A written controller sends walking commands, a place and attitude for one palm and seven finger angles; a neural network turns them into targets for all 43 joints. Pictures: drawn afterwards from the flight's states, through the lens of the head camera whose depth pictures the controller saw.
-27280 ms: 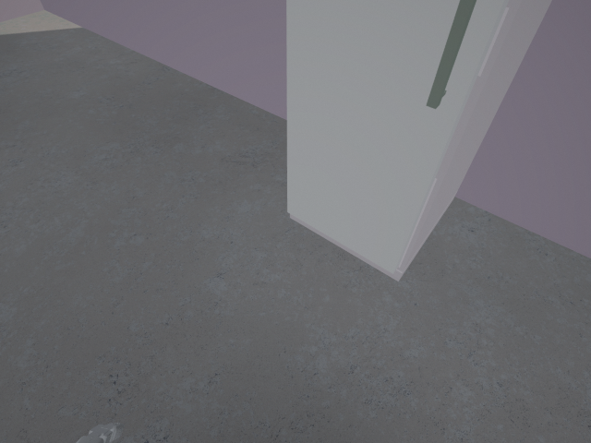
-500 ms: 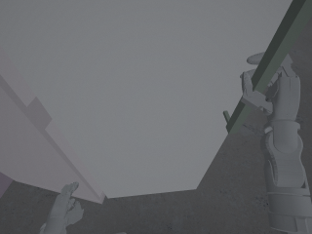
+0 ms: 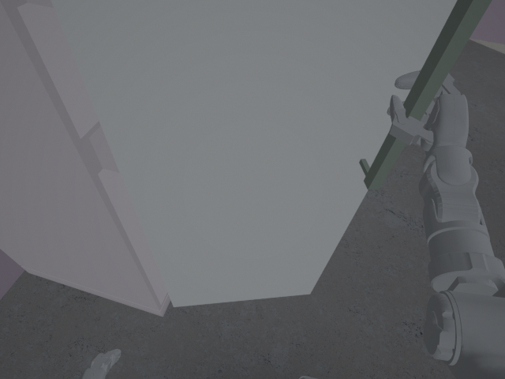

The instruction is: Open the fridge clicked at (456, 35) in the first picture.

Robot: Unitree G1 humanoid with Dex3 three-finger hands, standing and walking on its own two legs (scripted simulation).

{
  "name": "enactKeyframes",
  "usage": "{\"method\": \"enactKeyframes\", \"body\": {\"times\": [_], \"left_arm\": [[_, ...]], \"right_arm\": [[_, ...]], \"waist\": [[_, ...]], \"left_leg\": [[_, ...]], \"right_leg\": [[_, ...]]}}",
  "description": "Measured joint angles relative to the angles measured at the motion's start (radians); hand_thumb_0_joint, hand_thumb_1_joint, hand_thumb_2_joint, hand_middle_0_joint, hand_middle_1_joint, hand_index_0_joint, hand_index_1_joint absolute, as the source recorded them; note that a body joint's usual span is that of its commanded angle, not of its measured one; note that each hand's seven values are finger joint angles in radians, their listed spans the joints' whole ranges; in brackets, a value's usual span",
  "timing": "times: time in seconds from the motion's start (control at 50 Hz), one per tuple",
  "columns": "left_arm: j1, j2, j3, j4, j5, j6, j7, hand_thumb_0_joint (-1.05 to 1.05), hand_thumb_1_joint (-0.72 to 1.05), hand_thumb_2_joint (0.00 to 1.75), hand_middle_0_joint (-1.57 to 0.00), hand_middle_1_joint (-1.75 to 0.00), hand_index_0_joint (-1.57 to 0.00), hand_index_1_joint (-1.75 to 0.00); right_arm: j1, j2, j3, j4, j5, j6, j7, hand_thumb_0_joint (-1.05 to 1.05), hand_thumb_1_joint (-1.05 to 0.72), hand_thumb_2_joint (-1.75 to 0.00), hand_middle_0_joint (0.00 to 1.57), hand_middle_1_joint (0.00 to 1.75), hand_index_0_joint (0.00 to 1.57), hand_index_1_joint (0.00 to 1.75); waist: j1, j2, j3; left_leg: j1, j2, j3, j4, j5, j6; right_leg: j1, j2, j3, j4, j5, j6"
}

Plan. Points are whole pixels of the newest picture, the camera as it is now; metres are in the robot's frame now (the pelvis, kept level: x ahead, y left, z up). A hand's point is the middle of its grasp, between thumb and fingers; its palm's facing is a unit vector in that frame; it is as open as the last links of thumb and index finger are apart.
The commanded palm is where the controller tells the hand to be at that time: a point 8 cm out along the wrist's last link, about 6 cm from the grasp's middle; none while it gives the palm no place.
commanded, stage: stop walking and hold the door back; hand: right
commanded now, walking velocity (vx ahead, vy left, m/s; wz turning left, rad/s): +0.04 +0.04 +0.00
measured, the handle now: (417, 80) +0.49 -0.17 +0.25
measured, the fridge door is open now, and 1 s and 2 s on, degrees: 67 67 66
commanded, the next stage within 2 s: loosen the grip on the handle in 0.40 s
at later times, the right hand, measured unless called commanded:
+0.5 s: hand (399, 123) +0.45 -0.15 +0.20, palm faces +0.05 +0.99 -0.15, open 5.6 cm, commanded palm +0.42 -0.21 +0.20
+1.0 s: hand (396, 128) +0.45 -0.16 +0.19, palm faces +0.04 +0.99 -0.16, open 13.7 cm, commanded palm +0.43 -0.21 +0.20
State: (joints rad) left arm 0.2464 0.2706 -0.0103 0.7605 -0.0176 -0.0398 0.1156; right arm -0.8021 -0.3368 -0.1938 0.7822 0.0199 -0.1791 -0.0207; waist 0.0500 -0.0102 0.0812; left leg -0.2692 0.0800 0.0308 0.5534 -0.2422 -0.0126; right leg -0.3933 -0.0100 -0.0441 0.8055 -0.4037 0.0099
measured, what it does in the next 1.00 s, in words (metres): steps on the spot: right foot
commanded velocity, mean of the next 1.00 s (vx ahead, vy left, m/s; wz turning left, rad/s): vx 0.00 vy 0.04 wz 0.00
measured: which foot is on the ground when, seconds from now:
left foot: down 0.00-1.00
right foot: up 0.00-0.06, down 0.08-1.00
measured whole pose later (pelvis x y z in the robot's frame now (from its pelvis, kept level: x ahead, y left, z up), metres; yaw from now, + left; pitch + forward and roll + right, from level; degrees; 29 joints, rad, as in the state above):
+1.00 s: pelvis +0.00 -0.02 -0.01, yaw +5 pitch +3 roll +0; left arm 0.35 0.27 0.01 0.74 -0.03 -0.13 0.03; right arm -0.68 -0.37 -0.23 0.70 0.04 -0.30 0.04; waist 0.07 0.00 -0.03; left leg -0.38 0.00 0.01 0.59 -0.27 0.01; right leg -0.39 -0.06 -0.07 0.58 -0.24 0.01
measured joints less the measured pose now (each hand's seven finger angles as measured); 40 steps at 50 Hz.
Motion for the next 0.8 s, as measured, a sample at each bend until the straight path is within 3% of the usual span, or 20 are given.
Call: {"method": "enactKeyframes", "body": {"times": [0.08, 0.12, 0.2, 0.26, 0.3, 0.4, 0.5, 0.52, 0.56, 0.62, 0.66, 0.74, 0.8], "left_arm": [[0.034, 0.056, 0.033, -0.011, -0.001, -0.014, 0.003, 0.01, 0.90, 0.90, -0.20, -0.30, -0.20, -0.30], [0.036, 0.058, 0.051, -0.012, -0.008, -0.013, 0.001, 0.01, 0.90, 0.90, -0.20, -0.30, -0.20, -0.30], [0.053, 0.011, 0.042, -0.032, -0.013, -0.010, -0.007, 0.01, 0.91, 0.90, -0.20, -0.30, -0.20, -0.30], [0.050, -0.028, 0.012, -0.047, -0.012, -0.013, -0.022, 0.01, 0.91, 0.90, -0.20, -0.30, -0.20, -0.30], [0.033, -0.044, 0.001, -0.050, -0.013, -0.010, -0.029, 0.01, 0.91, 0.90, -0.20, -0.30, -0.20, -0.30], [-0.013, -0.056, -0.018, -0.044, -0.014, 0.001, -0.023, 0.01, 0.90, 0.90, -0.20, -0.30, -0.20, -0.30], [-0.043, -0.055, -0.022, -0.042, -0.009, 0.001, -0.016, 0.01, 0.90, 0.90, -0.20, -0.30, -0.20, -0.30], [-0.048, -0.058, -0.008, -0.047, -0.006, -0.013, -0.027, 0.01, 0.90, 0.90, -0.20, -0.30, -0.20, -0.30], [-0.049, -0.069, 0.023, -0.037, 0.011, -0.064, -0.061, 0.01, 0.90, 0.90, -0.21, -0.30, -0.20, -0.30], [-0.029, -0.058, 0.021, -0.061, 0.023, -0.107, -0.092, 0.01, 0.90, 0.90, -0.21, -0.30, -0.21, -0.30], [-0.013, -0.043, 0.019, -0.088, 0.026, -0.117, -0.105, 0.01, 0.90, 0.90, -0.21, -0.30, -0.21, -0.30], [0.032, -0.016, 0.025, -0.113, 0.014, -0.112, -0.124, 0.01, 0.90, 0.90, -0.20, -0.30, -0.20, -0.30], [0.067, 0.000, 0.030, -0.099, 0.002, -0.099, -0.122, 0.01, 0.90, 0.90, -0.20, -0.30, -0.20, -0.30]], "right_arm": [[0.004, 0.012, -0.015, -0.013, 0.009, -0.008, -0.008, -0.11, -0.61, -0.80, 0.46, 1.40, 0.45, 1.40], [0.015, 0.015, -0.007, -0.047, 0.019, -0.017, -0.010, -0.08, -0.64, -0.80, 0.46, 1.40, 0.45, 1.40], [0.061, 0.019, 0.001, -0.123, 0.036, -0.017, -0.016, -0.07, -0.67, -0.79, 0.46, 1.40, 0.42, 1.40], [0.083, 0.005, 0.006, -0.189, 0.032, -0.003, -0.017, -0.07, -0.67, -0.78, 0.46, 1.40, 0.39, 1.40], [0.099, 0.000, 0.002, -0.220, 0.028, -0.002, -0.021, -0.08, -0.67, -0.77, 0.46, 1.40, 0.38, 1.40], [0.102, 0.004, 0.018, -0.234, 0.029, -0.004, -0.014, -0.09, -0.66, -0.76, 0.46, 1.40, 0.40, 1.40], [0.092, 0.025, 0.046, -0.202, 0.031, -0.015, -0.009, -0.10, -0.66, -0.76, 0.46, 1.40, 0.42, 1.40], [0.066, 0.026, 0.040, -0.183, -0.002, -0.015, 0.013, -0.10, -0.65, -0.76, 0.46, 1.40, 0.42, 1.40], [-0.008, 0.008, 0.022, -0.086, -0.048, 0.004, 0.085, -0.12, -0.57, -0.77, 0.46, 1.40, 0.42, 1.40], [-0.048, 0.005, -0.053, 0.023, -0.006, 0.029, 0.119, -0.11, -0.49, -0.76, 0.46, 1.40, 0.43, 1.40], [-0.025, 0.002, -0.086, 0.024, 0.012, -0.008, 0.096, -0.09, -0.42, -0.72, 0.46, 1.40, 0.44, 1.40], [0.007, -0.008, -0.065, 0.014, -0.013, -0.072, 0.022, -0.05, -0.20, -0.60, 0.46, 1.40, 0.36, 1.35], [0.037, -0.013, -0.045, -0.019, -0.020, -0.103, 0.003, -0.03, 0.02, -0.47, 0.45, 1.39, 0.32, 1.33]], "waist": [[0.032, -0.003, -0.010], [0.037, 0.007, -0.004], [0.028, 0.009, -0.017], [0.012, 0.010, -0.012], [0.016, -0.011, 0.001], [0.003, -0.023, 0.004], [-0.018, -0.008, -0.013], [-0.031, -0.007, -0.001], [-0.035, 0.017, -0.039], [-0.013, 0.031, -0.103], [0.000, 0.028, -0.119], [0.016, 0.029, -0.133], [0.016, 0.029, -0.132]], "left_leg": [[-0.014, -0.002, -0.015, 0.030, -0.013, -0.025], [-0.027, -0.007, -0.033, 0.063, -0.038, -0.026], [-0.038, -0.065, -0.020, 0.106, -0.138, -0.013], [0.004, -0.089, 0.005, -0.006, -0.008, 0.004], [0.005, -0.104, 0.015, -0.009, 0.002, 0.023], [-0.008, -0.097, 0.013, 0.011, -0.027, 0.023], [0.001, -0.079, -0.006, -0.010, -0.017, 0.003], [0.009, -0.083, -0.010, -0.019, -0.010, 0.003], [-0.034, -0.072, -0.018, -0.011, -0.002, 0.011], [-0.075, -0.063, -0.026, -0.009, 0.003, 0.009], [-0.082, -0.067, -0.033, -0.008, 0.007, 0.008], [-0.114, -0.069, -0.032, 0.029, -0.007, 0.011], [-0.129, -0.070, -0.029, 0.051, -0.019, 0.015]], "right_leg": [[0.124, -0.022, -0.024, -0.261, 0.137, -0.007], [0.120, -0.025, -0.035, -0.251, 0.198, -0.010], [0.102, -0.057, -0.042, -0.233, 0.156, -0.009], [0.079, -0.081, -0.045, -0.204, 0.144, 0.005], [0.070, -0.095, -0.034, -0.190, 0.138, 0.012], [0.060, -0.060, 0.007, -0.182, 0.138, 0.008], [0.084, -0.040, -0.011, -0.225, 0.150, -0.011], [0.091, -0.044, -0.015, -0.226, 0.150, -0.013], [0.065, -0.033, -0.024, -0.249, 0.169, -0.010], [0.040, -0.023, -0.032, -0.278, 0.194, -0.009], [0.036, -0.027, -0.039, -0.277, 0.194, -0.011], [0.005, -0.031, -0.038, -0.244, 0.181, -0.011], [-0.010, -0.032, -0.034, -0.224, 0.173, -0.009]]}}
